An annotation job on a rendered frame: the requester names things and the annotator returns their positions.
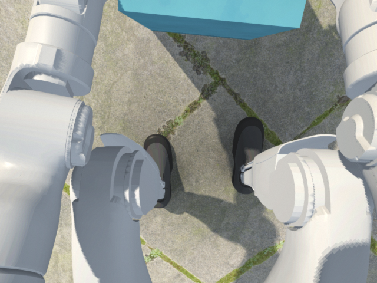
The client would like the robot thigh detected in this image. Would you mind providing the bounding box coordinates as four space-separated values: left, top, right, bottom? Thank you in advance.
71 146 153 283
264 148 373 283

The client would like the carton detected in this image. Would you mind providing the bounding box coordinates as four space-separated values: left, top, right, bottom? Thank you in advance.
118 0 306 40

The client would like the robot left forearm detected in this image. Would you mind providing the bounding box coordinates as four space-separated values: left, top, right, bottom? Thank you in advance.
0 0 107 103

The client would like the right robot upper arm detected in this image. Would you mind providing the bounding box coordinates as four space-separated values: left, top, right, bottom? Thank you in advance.
336 90 377 218

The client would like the robot right forearm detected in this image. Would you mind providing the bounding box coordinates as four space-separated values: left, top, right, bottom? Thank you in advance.
331 0 377 100

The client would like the robot right thigh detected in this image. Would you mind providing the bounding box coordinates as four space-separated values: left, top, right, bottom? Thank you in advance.
264 148 373 283

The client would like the robot left thigh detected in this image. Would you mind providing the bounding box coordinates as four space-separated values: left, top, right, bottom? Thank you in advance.
71 146 153 283

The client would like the left robot upper arm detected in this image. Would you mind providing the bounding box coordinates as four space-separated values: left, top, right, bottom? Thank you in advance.
0 87 95 283

